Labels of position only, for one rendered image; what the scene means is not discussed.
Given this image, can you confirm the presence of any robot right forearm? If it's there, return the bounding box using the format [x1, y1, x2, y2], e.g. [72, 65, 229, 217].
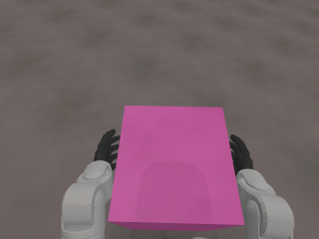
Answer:
[235, 168, 295, 239]

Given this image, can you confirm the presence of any right robot hand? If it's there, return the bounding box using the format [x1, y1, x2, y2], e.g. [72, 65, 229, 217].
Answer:
[229, 134, 253, 176]

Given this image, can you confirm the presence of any left robot hand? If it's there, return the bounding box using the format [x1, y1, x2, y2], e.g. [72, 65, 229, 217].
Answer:
[94, 128, 121, 171]

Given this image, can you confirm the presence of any robot left forearm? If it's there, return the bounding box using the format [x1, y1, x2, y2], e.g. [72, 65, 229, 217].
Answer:
[61, 160, 114, 239]

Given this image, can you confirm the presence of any carton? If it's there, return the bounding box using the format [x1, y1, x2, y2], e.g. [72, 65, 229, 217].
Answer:
[108, 106, 245, 231]

